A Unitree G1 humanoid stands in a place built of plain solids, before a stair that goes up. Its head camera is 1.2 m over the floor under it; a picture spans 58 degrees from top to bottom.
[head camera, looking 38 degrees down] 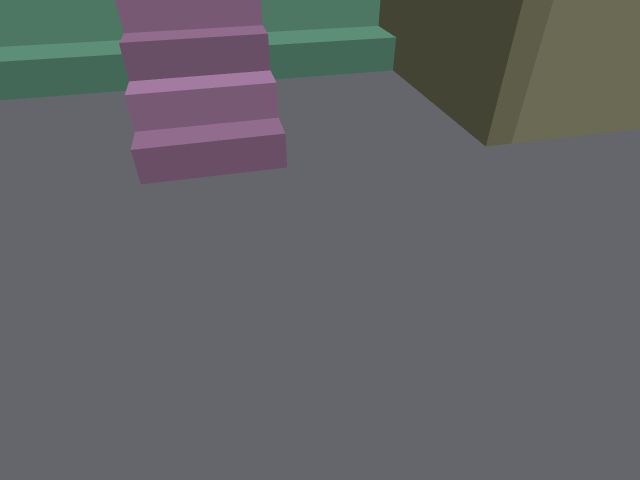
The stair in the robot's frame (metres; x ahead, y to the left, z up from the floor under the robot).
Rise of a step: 0.20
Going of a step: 0.23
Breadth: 0.80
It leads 14 degrees to the left of straight ahead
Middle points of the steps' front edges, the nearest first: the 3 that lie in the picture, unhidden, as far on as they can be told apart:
2.12 0.58 0.20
2.34 0.63 0.41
2.56 0.68 0.61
